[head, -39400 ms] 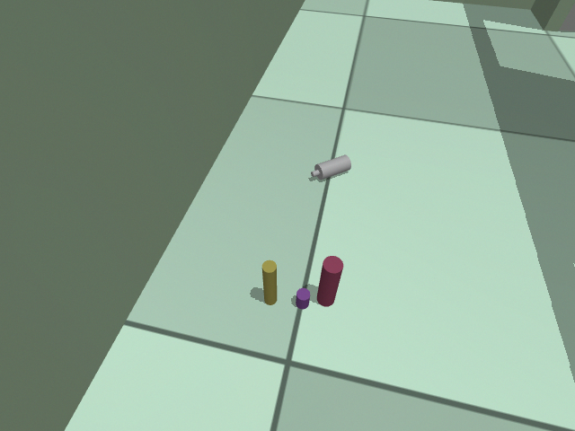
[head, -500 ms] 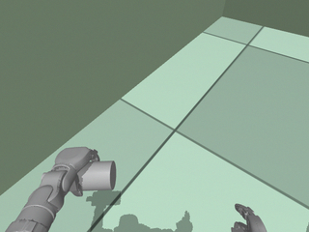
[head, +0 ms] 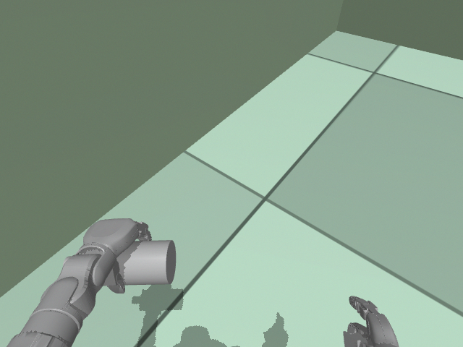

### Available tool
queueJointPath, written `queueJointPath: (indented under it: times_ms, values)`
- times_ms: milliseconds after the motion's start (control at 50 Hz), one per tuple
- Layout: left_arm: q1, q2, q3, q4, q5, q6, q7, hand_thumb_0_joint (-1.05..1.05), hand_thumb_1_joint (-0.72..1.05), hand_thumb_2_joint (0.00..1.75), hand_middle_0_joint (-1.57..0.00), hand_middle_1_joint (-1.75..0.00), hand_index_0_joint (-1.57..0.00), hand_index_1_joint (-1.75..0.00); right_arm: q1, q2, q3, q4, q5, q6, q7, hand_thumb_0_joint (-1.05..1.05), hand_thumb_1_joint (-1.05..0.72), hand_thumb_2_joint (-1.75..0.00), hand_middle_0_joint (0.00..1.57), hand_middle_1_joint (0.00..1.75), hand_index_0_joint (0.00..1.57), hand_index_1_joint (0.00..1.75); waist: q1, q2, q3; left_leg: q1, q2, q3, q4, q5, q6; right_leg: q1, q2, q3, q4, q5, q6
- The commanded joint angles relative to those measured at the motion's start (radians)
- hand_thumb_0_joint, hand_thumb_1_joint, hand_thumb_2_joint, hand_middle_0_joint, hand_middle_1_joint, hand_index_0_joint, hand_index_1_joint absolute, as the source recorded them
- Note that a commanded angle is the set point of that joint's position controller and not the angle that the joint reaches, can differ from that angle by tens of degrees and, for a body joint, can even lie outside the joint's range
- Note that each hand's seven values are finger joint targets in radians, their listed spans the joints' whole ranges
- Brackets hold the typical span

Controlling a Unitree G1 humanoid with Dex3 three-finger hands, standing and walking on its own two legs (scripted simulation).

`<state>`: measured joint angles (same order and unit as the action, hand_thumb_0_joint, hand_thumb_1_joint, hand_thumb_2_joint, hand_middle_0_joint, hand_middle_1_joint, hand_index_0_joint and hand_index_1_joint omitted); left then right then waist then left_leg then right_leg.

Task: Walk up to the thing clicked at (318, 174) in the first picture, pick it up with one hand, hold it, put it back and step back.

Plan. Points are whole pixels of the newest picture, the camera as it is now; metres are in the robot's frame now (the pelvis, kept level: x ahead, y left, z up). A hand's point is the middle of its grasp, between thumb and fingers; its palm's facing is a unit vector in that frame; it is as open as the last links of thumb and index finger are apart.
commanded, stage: hold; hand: left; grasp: from above
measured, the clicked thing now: (119, 262) +0.29 +0.23 -0.06
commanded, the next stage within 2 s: crouch in 0.58 s
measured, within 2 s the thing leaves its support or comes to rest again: neither
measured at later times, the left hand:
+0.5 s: hand (120, 250) +0.30 +0.22 -0.02, palm faces -0.45 -0.03 -0.89, open 10.8 cm
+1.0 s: hand (128, 263) +0.30 +0.22 -0.08, palm faces -0.49 -0.01 -0.87, open 10.8 cm
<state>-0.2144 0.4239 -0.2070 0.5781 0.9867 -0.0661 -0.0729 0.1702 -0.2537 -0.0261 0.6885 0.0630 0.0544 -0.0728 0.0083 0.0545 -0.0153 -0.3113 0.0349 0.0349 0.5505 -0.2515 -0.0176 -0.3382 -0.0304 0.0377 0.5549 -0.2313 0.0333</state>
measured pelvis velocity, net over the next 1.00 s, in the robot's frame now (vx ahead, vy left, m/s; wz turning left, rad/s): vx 0.01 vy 0.00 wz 0.02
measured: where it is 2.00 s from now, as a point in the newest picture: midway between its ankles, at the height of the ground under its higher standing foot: outside the picture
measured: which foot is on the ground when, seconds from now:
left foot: down 0.00-1.00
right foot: down 0.00-1.00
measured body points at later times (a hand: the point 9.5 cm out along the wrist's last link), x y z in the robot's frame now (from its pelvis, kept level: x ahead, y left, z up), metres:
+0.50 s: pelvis +0.01 +0.00 +0.00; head +0.02 -0.02 +0.45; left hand +0.32 +0.22 +0.03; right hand +0.17 -0.25 -0.11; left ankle +0.02 +0.13 -0.73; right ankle +0.04 -0.14 -0.73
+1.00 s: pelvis +0.01 +0.00 -0.01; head +0.05 -0.01 +0.44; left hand +0.32 +0.22 -0.03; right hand +0.15 -0.27 -0.13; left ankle +0.02 +0.13 -0.73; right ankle +0.04 -0.14 -0.73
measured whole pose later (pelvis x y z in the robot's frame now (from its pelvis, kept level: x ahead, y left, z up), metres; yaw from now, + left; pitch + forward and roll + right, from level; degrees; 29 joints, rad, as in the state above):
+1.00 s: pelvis +0.01 +0.00 -0.01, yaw +1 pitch +6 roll +0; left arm -0.30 0.41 -0.18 0.82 1.08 -0.15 0.08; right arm 0.17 -0.25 -0.04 0.69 0.04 0.10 -0.05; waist -0.03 0.02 -0.02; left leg -0.46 0.03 0.01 0.65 -0.30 -0.02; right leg -0.48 -0.03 0.02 0.65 -0.28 0.03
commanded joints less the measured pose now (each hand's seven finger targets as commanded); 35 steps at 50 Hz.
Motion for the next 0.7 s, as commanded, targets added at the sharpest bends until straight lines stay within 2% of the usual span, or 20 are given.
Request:
queueJointPath:
  times_ms: [0,20,80,100,120,140,240,320,340,360,380,440,460,500,540,580,600,640,660,680]
  values:
    - [-0.362,0.225,0.129,-0.246,-0.016,-0.002,0.036,0.0,0.8,0.91,-1.22,-0.55,-1.18,-0.6,-0.106,-0.12,-0.037,-0.149,-0.004,-0.048,-0.012,0.0,-0.9,-0.9,0.2,0.3,0.2,0.3,0.005,-0.009,-0.235,0.123,-0.043,0.0,-0.104,0.078,0.023,0.062,0.055,-0.035,-0.105,0.025,-0.038]
    - [-0.325,0.231,0.138,-0.202,-0.014,0.001,0.034,0.0,0.8,0.91,-1.22,-0.55,-1.18,-0.6,-0.107,-0.122,-0.036,-0.145,-0.004,-0.048,-0.012,0.0,-0.9,-0.9,0.2,0.3,0.2,0.3,0.009,-0.021,-0.216,0.114,-0.037,-0.009,-0.112,0.073,0.022,0.061,0.056,-0.038,-0.105,0.023,-0.038]
    - [-0.327,0.207,0.114,-0.202,-0.018,-0.001,0.022,0.0,0.79,0.91,-1.22,-0.53,-1.17,-0.59,-0.108,-0.119,-0.035,-0.153,-0.003,-0.046,-0.013,0.0,-0.9,-0.9,0.2,0.3,0.2,0.3,-0.001,-0.034,-0.211,0.123,-0.039,-0.009,-0.113,0.086,0.024,0.063,0.054,-0.037,-0.111,0.037,-0.037]
    - [-0.308,0.213,0.124,-0.205,-0.018,-0.002,0.021,0.0,0.77,0.9,-1.2,-0.54,-1.16,-0.59,-0.108,-0.117,-0.035,-0.153,-0.003,-0.044,-0.014,0.0,-0.9,-0.9,0.2,0.3,0.2,0.3,0.003,-0.041,-0.213,0.123,-0.044,-0.002,-0.108,0.099,0.027,0.069,0.052,-0.036,-0.115,0.046,-0.035]
    - [-0.314,0.207,0.114,-0.226,-0.022,-0.005,0.019,0.0,0.76,0.89,-1.2,-0.54,-1.15,-0.59,-0.111,-0.114,-0.034,-0.155,-0.003,-0.044,-0.014,0.0,-0.9,-0.9,0.2,0.3,0.2,0.3,0.006,-0.036,-0.22,0.123,-0.047,0.001,-0.104,0.104,0.027,0.073,0.051,-0.035,-0.116,0.046,-0.034]
    - [-0.302,0.216,0.129,-0.23,-0.023,-0.007,0.019,0.0,0.76,0.91,-1.21,-0.54,-1.15,-0.6,-0.107,-0.116,-0.034,-0.157,-0.004,-0.044,-0.014,0.0,-0.9,-0.9,0.2,0.3,0.2,0.3,0.009,-0.036,-0.231,0.132,-0.05,0.005,-0.103,0.113,0.027,0.08,0.05,-0.034,-0.118,0.054,-0.034]
    - [-0.388,0.243,0.139,-0.261,-0.007,-0.016,0.033,0.0,0.77,0.89,-1.2,-0.55,-1.16,-0.59,-0.099,-0.116,-0.035,-0.14,-0.006,-0.039,-0.02,0.0,-0.9,-0.9,0.2,0.3,0.2,0.3,-0.005,-0.025,-0.283,0.172,-0.051,0.007,-0.089,0.183,0.03,0.096,0.049,-0.031,-0.108,0.134,-0.03]
    - [-0.361,0.229,0.147,-0.214,-0.012,-0.008,0.049,0.0,0.79,0.91,-1.21,-0.56,-1.17,-0.6,-0.101,-0.113,-0.033,-0.134,-0.005,-0.033,-0.02,0.0,-0.9,-0.9,0.2,0.3,0.2,0.3,0.004,-0.03,-0.262,0.161,-0.055,0.012,-0.096,0.167,0.031,0.1,0.046,-0.031,-0.121,0.119,-0.029]
    - [-0.358,0.214,0.133,-0.221,-0.012,-0.007,0.049,0.0,0.8,0.91,-1.2,-0.58,-1.17,-0.62,-0.097,-0.115,-0.035,-0.133,-0.005,-0.032,-0.019,0.0,-0.9,-0.9,0.2,0.3,0.2,0.3,-0.002,-0.027,-0.259,0.165,-0.051,0.01,-0.099,0.175,0.029,0.093,0.049,-0.034,-0.117,0.126,-0.031]
    - [-0.328,0.218,0.143,-0.188,-0.009,-0.002,0.05,0.0,0.8,0.92,-1.21,-0.58,-1.17,-0.62,-0.104,-0.113,-0.036,-0.133,-0.005,-0.03,-0.019,0.0,-0.9,-0.9,0.2,0.3,0.2,0.3,0.007,-0.036,-0.244,0.157,-0.053,0.011,-0.099,0.176,0.028,0.098,0.049,-0.036,-0.12,0.12,-0.031]
    - [-0.347,0.224,0.141,-0.201,-0.007,-0.002,0.049,0.0,0.78,0.93,-1.21,-0.56,-1.16,-0.62,-0.101,-0.12,-0.038,-0.132,-0.008,-0.029,-0.017,0.0,-0.9,-0.9,0.2,0.3,0.2,0.3,-0.001,-0.035,-0.245,0.158,-0.05,0.006,-0.102,0.178,0.026,0.101,0.05,-0.038,-0.117,0.124,-0.034]
    - [-0.323,0.22,0.132,-0.204,0.004,0.0,0.035,0.0,0.77,0.95,-1.2,-0.57,-1.15,-0.63,-0.108,-0.113,-0.041,-0.141,-0.005,-0.023,-0.015,0.0,-0.9,-0.9,0.2,0.3,0.2,0.3,0.016,-0.031,-0.237,0.152,-0.052,0.005,-0.106,0.183,0.026,0.108,0.048,-0.04,-0.122,0.124,-0.036]
    - [-0.314,0.204,0.115,-0.177,0.006,0.003,0.029,0.0,0.76,0.96,-1.2,-0.57,-1.15,-0.63,-0.1,-0.116,-0.041,-0.138,-0.006,-0.021,-0.013,0.0,-0.9,-0.9,0.2,0.3,0.2,0.3,-0.003,-0.055,-0.226,0.151,-0.05,0.004,-0.105,0.186,0.03,0.104,0.048,-0.038,-0.122,0.132,-0.033]
    - [-0.354,0.214,0.115,-0.198,-0.002,-0.002,0.023,0.0,0.76,0.94,-1.19,-0.58,-1.14,-0.63,-0.097,-0.117,-0.043,-0.138,-0.005,-0.019,-0.012,0.0,-0.9,-0.9,0.2,0.3,0.2,0.3,0.002,-0.024,-0.237,0.159,-0.049,0.002,-0.109,0.195,0.026,0.11,0.048,-0.039,-0.121,0.14,-0.036]
    - [-0.336,0.202,0.108,-0.213,-0.012,-0.008,0.016,0.0,0.76,0.93,-1.18,-0.58,-1.14,-0.62,-0.092,-0.118,-0.047,-0.144,-0.002,-0.019,-0.012,0.0,-0.9,-0.9,0.2,0.3,0.2,0.3,0.005,-0.036,-0.262,0.175,-0.046,0.0,-0.106,0.225,0.026,0.122,0.051,-0.043,-0.113,0.167,-0.037]
    - [-0.301,0.206,0.123,-0.187,-0.008,-0.007,0.02,0.0,0.76,0.91,-1.17,-0.58,-1.14,-0.62,-0.087,-0.119,-0.048,-0.144,-0.003,-0.014,-0.012,0.0,-0.9,-0.9,0.2,0.3,0.2,0.3,0.005,-0.018,-0.255,0.176,-0.047,0.003,-0.105,0.236,0.023,0.118,0.05,-0.042,-0.113,0.175,-0.039]
    - [-0.319,0.195,0.111,-0.207,-0.013,-0.01,0.022,0.0,0.75,0.91,-1.16,-0.59,-1.13,-0.63,-0.087,-0.119,-0.047,-0.144,-0.003,-0.015,-0.012,0.0,-0.9,-0.9,0.2,0.3,0.2,0.3,-0.001,-0.027,-0.253,0.175,-0.044,0.0,-0.103,0.241,0.022,0.108,0.054,-0.045,-0.109,0.178,-0.039]
    - [-0.385,0.23,0.13,-0.199,-0.003,-0.015,0.034,0.0,0.77,0.89,-1.16,-0.59,-1.13,-0.62,-0.081,-0.124,-0.046,-0.137,-0.004,-0.013,-0.013,0.0,-0.9,-0.9,0.2,0.3,0.2,0.3,-0.007,-0.009,-0.255,0.177,-0.042,0.0,-0.107,0.235,0.02,0.101,0.055,-0.045,-0.108,0.174,-0.041]
    - [-0.379,0.236,0.141,-0.19,0.004,-0.016,0.04,0.0,0.82,0.83,-1.11,-0.65,-1.15,-0.62,-0.077,-0.121,-0.047,-0.136,-0.004,-0.012,-0.014,0.0,-0.89,-0.91,0.2,0.3,0.2,0.3,0.0,-0.008,-0.259,0.174,-0.043,0.002,-0.104,0.232,0.021,0.105,0.053,-0.044,-0.109,0.172,-0.04]
    - [-0.39,0.231,0.137,-0.184,0.007,-0.019,0.046,0.0,0.74,0.78,-1.03,-0.6,-1.07,-0.57,-0.074,-0.123,-0.046,-0.135,-0.003,-0.012,-0.013,0.0,-0.87,-0.89,0.2,0.3,0.2,0.3,-0.008,-0.019,-0.257,0.173,-0.044,0.003,-0.103,0.23,0.023,0.103,0.054,-0.044,-0.108,0.172,-0.04]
